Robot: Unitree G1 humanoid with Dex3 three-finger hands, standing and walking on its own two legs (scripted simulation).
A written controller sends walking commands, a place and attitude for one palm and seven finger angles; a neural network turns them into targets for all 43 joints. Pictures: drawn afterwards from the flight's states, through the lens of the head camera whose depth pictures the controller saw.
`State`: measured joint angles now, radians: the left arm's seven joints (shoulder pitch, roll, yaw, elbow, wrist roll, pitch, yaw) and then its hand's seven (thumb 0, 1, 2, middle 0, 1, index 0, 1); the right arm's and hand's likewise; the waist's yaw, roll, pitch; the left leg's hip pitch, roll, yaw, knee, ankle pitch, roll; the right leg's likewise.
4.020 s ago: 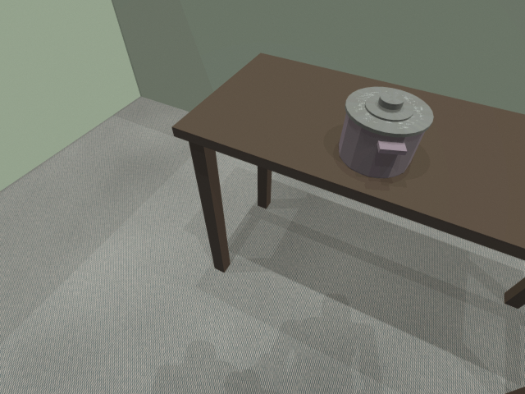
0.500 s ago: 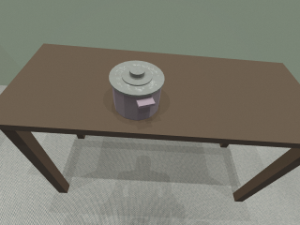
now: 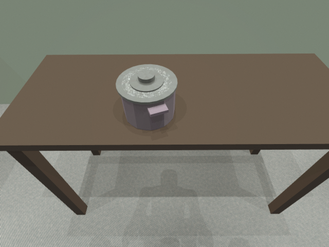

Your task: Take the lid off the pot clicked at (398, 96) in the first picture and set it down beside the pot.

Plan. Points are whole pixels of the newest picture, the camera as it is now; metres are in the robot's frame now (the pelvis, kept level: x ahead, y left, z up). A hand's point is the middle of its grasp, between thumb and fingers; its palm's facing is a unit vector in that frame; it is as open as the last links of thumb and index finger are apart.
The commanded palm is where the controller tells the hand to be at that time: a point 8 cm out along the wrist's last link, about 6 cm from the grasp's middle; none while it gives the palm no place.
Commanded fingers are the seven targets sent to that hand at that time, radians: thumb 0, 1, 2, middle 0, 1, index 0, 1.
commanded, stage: look again from close up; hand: left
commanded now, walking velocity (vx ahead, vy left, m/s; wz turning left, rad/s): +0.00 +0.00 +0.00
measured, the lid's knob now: (146, 76) +0.53 +0.08 +0.13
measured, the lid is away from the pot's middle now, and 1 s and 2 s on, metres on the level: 0.00 0.00 0.00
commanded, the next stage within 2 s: lift the closed hand beside the body in 1.16 s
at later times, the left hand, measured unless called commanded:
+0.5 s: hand out of the picture +0.03 +0.15 -0.18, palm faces +0.01 -0.98 -0.19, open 7.4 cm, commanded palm none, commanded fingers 0.00 0.90 0.90 -0.20 -0.30 -0.20 -0.30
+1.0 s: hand out of the picture +0.03 +0.14 -0.17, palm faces +0.01 -0.98 -0.19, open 7.4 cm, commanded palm none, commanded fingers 0.00 0.90 0.90 -0.20 -0.30 -0.20 -0.30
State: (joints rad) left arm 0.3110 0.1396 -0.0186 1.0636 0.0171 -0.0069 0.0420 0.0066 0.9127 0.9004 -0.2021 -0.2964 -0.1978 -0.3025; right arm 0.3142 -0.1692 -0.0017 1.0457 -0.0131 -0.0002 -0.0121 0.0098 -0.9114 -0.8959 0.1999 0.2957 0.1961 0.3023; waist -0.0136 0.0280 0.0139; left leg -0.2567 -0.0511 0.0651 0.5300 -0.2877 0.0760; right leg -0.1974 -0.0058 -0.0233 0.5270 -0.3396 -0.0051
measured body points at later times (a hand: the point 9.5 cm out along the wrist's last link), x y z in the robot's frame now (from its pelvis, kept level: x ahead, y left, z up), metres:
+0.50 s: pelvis +0.03 -0.02 +0.00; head +0.05 -0.01 +0.45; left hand +0.03 +0.20 -0.16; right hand +0.05 -0.25 -0.15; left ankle +0.00 +0.07 -0.73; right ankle -0.04 -0.12 -0.73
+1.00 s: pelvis +0.03 -0.03 +0.01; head +0.06 -0.02 +0.45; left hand +0.03 +0.19 -0.16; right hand +0.04 -0.26 -0.15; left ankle +0.00 +0.07 -0.73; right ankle -0.04 -0.12 -0.73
